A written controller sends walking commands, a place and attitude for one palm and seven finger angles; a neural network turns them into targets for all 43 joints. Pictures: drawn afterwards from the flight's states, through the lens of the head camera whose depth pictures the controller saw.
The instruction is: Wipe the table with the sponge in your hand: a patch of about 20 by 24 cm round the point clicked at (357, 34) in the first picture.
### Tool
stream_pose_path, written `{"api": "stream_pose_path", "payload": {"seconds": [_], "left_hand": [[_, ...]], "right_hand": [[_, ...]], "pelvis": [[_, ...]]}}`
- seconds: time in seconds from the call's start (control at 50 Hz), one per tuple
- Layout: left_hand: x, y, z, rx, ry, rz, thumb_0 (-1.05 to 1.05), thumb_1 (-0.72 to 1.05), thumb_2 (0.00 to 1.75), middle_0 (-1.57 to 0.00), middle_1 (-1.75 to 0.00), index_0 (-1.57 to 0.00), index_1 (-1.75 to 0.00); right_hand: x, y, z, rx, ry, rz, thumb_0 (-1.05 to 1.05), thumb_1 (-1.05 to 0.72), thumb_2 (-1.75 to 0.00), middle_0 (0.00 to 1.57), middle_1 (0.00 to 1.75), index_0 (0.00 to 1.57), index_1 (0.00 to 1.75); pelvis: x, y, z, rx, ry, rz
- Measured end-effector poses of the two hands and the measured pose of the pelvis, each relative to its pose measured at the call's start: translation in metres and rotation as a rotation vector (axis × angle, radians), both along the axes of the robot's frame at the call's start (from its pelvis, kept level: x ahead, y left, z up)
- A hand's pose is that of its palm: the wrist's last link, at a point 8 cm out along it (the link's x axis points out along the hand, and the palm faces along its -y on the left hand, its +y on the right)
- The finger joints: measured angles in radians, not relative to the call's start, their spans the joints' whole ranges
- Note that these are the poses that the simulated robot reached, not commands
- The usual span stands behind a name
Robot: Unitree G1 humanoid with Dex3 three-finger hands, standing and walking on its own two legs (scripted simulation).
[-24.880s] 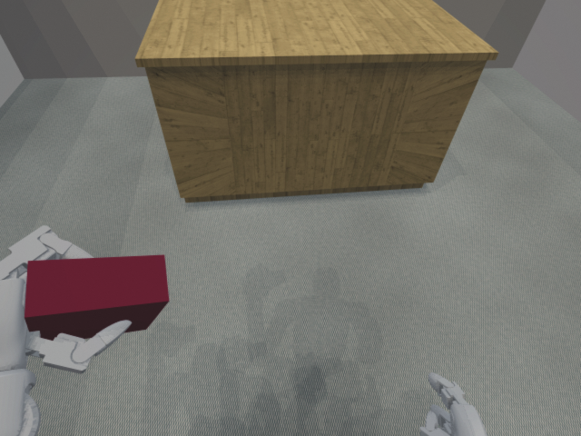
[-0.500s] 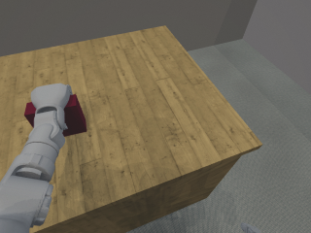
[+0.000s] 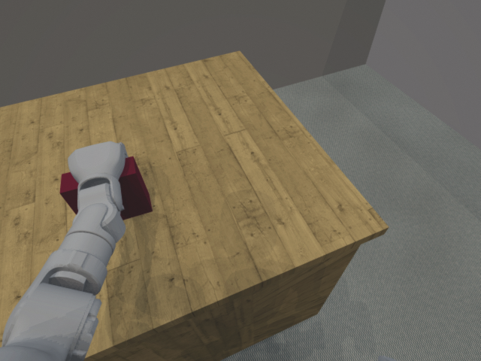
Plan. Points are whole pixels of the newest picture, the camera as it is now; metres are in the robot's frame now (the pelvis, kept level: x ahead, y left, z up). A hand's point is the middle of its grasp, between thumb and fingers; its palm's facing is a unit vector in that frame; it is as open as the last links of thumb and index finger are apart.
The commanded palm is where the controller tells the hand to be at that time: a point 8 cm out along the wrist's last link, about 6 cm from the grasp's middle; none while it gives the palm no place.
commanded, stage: wipe back along the middle lane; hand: left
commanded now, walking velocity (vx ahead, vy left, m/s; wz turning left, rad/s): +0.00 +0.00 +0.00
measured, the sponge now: (113, 199) +0.40 +0.27 +0.02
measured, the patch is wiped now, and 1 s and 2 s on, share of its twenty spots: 0.65 0.70 0.85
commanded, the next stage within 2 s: slide across to the third lane in 1.40 s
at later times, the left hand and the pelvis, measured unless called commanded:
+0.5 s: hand (110, 208) +0.36 +0.24 +0.06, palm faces -0.05 +0.00 -1.00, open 9.4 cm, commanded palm +0.32 +0.22 +0.09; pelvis -0.01 +0.00 +0.00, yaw +1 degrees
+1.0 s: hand (112, 223) +0.33 +0.23 +0.06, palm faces +0.00 -0.04 -1.00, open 9.4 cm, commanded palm +0.28 +0.21 +0.09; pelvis +0.00 +0.00 +0.00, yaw +0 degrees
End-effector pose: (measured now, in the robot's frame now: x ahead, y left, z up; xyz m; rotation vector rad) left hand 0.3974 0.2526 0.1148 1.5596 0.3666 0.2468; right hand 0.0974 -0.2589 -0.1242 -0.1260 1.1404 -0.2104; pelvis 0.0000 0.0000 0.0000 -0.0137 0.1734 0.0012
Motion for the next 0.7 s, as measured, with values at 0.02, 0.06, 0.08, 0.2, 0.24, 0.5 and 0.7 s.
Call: {"api": "stream_pose_path", "payload": {"seconds": [0.02,0.06,0.08,0.2,0.24,0.5,0.7], "left_hand": [[-0.003,-0.001,0.000,-0.002,-0.003,0.000,-0.01,-0.47,1.11,-0.79,-1.42,-0.79,-1.45],[-0.010,-0.002,0.000,-0.009,-0.008,0.000,-0.01,-0.47,1.11,-0.78,-1.42,-0.78,-1.46],[-0.013,-0.003,0.000,-0.009,-0.011,-0.002,-0.01,-0.47,1.11,-0.78,-1.43,-0.78,-1.46],[-0.032,-0.006,0.000,-0.013,-0.021,-0.005,-0.01,-0.46,1.11,-0.77,-1.44,-0.77,-1.47],[-0.038,-0.008,-0.001,-0.012,-0.022,-0.007,-0.01,-0.46,1.11,-0.77,-1.44,-0.77,-1.48],[-0.057,-0.018,-0.003,-0.001,-0.027,-0.020,-0.01,-0.46,1.11,-0.76,-1.45,-0.76,-1.48],[-0.068,-0.024,-0.003,-0.004,-0.053,-0.030,0.00,-0.46,1.11,-0.76,-1.45,-0.76,-1.48]], "right_hand": [[0.000,-0.002,0.000,-0.001,0.001,-0.002,0.01,-0.91,-0.90,0.20,0.30,0.20,0.30],[0.002,-0.006,0.001,-0.004,-0.004,-0.004,0.01,-0.91,-0.90,0.20,0.30,0.20,0.30],[0.004,-0.008,0.002,-0.006,-0.011,-0.004,0.01,-0.91,-0.90,0.20,0.30,0.20,0.29],[0.029,-0.010,0.012,-0.009,-0.086,0.020,0.01,-0.91,-0.90,0.20,0.30,0.20,0.29],[0.040,-0.007,0.016,-0.007,-0.118,0.034,0.01,-0.91,-0.90,0.20,0.30,0.20,0.29],[0.084,0.027,0.027,0.047,-0.233,0.122,0.01,-0.91,-0.90,0.20,0.30,0.20,0.29],[0.079,0.039,0.019,0.082,-0.205,0.135,0.01,-0.91,-0.90,0.20,0.30,0.20,0.30]], "pelvis": [[0.001,-0.001,0.000,0.001,-0.004,-0.001],[0.002,-0.003,0.001,0.002,-0.014,-0.001],[0.002,-0.003,0.001,0.002,-0.019,-0.001],[0.000,-0.006,0.002,0.006,-0.045,0.003],[-0.001,-0.006,0.002,0.006,-0.052,0.006],[-0.009,-0.004,0.001,0.009,-0.063,0.020],[-0.006,0.000,0.001,0.011,-0.075,0.016]]}}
